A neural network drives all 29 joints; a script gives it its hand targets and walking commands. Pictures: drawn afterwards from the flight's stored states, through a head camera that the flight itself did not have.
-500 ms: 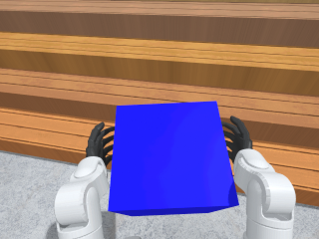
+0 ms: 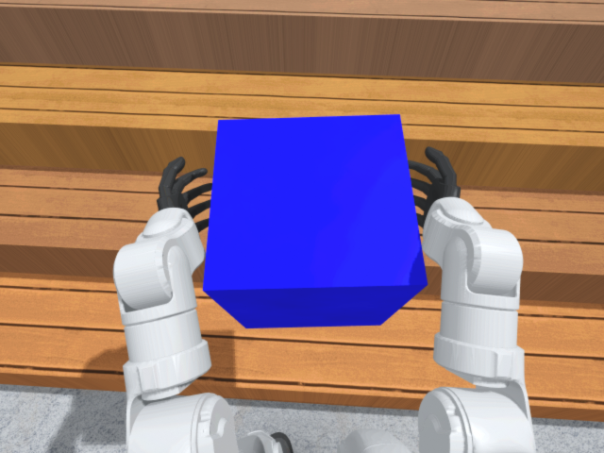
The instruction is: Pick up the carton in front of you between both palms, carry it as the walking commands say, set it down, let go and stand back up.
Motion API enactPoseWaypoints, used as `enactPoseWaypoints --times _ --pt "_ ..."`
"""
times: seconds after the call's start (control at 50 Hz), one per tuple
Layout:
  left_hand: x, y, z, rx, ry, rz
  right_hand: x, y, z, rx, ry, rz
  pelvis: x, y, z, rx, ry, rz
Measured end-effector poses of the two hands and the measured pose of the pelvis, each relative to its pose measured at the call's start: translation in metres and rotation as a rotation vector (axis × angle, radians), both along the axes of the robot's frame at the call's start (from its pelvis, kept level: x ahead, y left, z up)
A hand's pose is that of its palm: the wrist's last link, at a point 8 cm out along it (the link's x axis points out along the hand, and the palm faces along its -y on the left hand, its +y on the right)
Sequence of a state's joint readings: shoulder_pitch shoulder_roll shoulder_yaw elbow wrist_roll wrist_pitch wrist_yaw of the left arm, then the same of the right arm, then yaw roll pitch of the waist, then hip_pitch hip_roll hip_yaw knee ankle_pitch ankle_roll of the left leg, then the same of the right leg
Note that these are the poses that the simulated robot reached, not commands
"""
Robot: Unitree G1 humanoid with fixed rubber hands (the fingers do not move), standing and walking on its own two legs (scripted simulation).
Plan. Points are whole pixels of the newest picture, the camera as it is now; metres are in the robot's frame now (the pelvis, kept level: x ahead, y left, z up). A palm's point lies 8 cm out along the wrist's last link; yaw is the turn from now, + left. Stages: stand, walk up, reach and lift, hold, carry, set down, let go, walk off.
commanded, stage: carry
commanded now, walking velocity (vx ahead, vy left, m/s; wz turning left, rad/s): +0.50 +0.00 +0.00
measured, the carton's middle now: (311, 237) +0.37 -0.02 +0.05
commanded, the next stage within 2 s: none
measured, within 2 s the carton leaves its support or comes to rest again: neither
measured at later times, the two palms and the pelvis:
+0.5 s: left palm (212, 15) +0.66 +0.10 +0.21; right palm out of the picture +0.70 -0.20 +0.21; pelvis +0.34 -0.08 +0.11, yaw +2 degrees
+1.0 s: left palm out of the picture +1.01 +0.05 +0.44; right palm out of the picture +0.98 -0.26 +0.43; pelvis +0.64 -0.07 +0.29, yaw +2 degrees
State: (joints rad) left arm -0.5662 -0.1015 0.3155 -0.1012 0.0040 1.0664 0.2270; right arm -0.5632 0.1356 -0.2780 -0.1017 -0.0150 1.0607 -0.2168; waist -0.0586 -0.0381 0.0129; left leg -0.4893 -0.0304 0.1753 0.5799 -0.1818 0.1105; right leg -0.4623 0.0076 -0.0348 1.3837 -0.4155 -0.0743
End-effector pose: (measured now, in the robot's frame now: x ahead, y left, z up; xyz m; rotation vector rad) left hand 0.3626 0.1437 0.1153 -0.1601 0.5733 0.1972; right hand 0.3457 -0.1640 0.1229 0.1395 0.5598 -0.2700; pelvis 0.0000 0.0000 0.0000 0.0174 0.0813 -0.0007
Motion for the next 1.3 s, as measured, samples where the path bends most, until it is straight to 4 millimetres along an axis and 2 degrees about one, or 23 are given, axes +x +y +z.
enactPoseWaypoints --times 0.08,0.22,0.34,0.38,0.42,0.46,0.5,0.6,0.68,0.72,0.8,0.88,0.94,1.0,1.04,1.12,1.2,1.26,1.3 --pt "0.043 -0.002 -0.003 -0.029 0.014 0.013 0.037 -0.001 -0.006 0.036 0.009 -0.020 0.043 0.000 0.010 -0.017 0.019 0.002" --pt "0.126 -0.012 0.011 0.000 -0.064 0.018 0.126 -0.012 0.011 0.025 -0.065 -0.007 0.134 -0.017 0.014 -0.021 0.027 0.003" --pt "0.219 -0.036 0.022 -0.029 -0.056 0.042 0.221 -0.037 0.024 0.009 -0.058 0.004 0.233 -0.047 0.026 -0.066 0.009 0.014" --pt "0.247 -0.041 0.031 -0.035 -0.033 0.061 0.259 -0.040 0.028 0.015 -0.036 0.044 0.269 -0.062 0.037 -0.073 -0.005 0.011" --pt "0.268 -0.042 0.046 -0.031 -0.013 0.080 0.297 -0.041 0.038 0.023 -0.017 0.082 0.296 -0.073 0.055 -0.075 -0.018 0.013" --pt "0.284 -0.043 0.067 -0.020 0.005 0.090 0.328 -0.042 0.057 0.015 0.000 0.098 0.317 -0.079 0.081 -0.080 -0.033 0.020" --pt "0.298 -0.041 0.091 -0.018 0.019 0.118 0.351 -0.039 0.084 0.022 0.014 0.112 0.340 -0.084 0.110 -0.077 -0.036 0.032" --pt "0.348 -0.039 0.171 0.000 -0.016 0.153 0.410 -0.037 0.160 0.018 -0.021 0.138 0.402 -0.093 0.175 -0.031 -0.039 0.051" --pt "0.401 -0.042 0.236 0.067 -0.094 0.137 0.462 -0.040 0.210 0.030 -0.097 0.147 0.452 -0.091 0.198 0.020 -0.048 0.041" --pt "0.432 -0.046 0.259 0.096 -0.110 0.115 0.489 -0.044 0.228 0.040 -0.111 0.134 0.478 -0.088 0.205 0.045 -0.059 0.037" --pt "0.497 -0.057 0.288 0.122 -0.111 0.071 0.545 -0.055 0.251 0.067 -0.104 0.103 0.531 -0.081 0.215 0.091 -0.045 0.036" --pt "0.568 -0.067 0.301 0.104 -0.091 0.048 0.594 -0.068 0.273 0.074 -0.084 0.068 0.586 -0.071 0.231 0.088 -0.028 0.045" --pt "0.617 -0.079 0.310 0.109 -0.041 0.020 0.615 -0.083 0.289 0.056 -0.036 0.000 0.617 -0.065 0.258 0.094 -0.043 0.038" --pt "0.646 -0.092 0.327 0.082 -0.005 -0.007 0.630 -0.097 0.310 0.039 0.005 -0.042 0.644 -0.068 0.291 0.104 -0.064 0.034" --pt "0.662 -0.101 0.344 0.041 0.011 -0.012 0.647 -0.103 0.331 0.055 0.016 -0.053 0.664 -0.071 0.315 0.088 -0.074 0.034" --pt "0.703 -0.106 0.391 0.015 -0.025 -0.005 0.700 -0.106 0.388 0.053 -0.032 -0.021 0.707 -0.083 0.352 0.043 -0.056 0.016" --pt "0.754 -0.111 0.433 0.016 -0.090 0.009 0.757 -0.112 0.441 -0.004 -0.098 0.010 0.754 -0.105 0.371 0.008 -0.038 0.018" --pt "0.792 -0.120 0.450 -0.013 -0.089 0.026 0.800 -0.121 0.464 -0.029 -0.105 0.026 0.794 -0.127 0.384 -0.032 -0.036 0.019" --pt "0.817 -0.128 0.455 -0.019 -0.063 0.033 0.832 -0.127 0.468 -0.011 -0.085 0.044 0.822 -0.141 0.393 -0.069 -0.021 0.014"
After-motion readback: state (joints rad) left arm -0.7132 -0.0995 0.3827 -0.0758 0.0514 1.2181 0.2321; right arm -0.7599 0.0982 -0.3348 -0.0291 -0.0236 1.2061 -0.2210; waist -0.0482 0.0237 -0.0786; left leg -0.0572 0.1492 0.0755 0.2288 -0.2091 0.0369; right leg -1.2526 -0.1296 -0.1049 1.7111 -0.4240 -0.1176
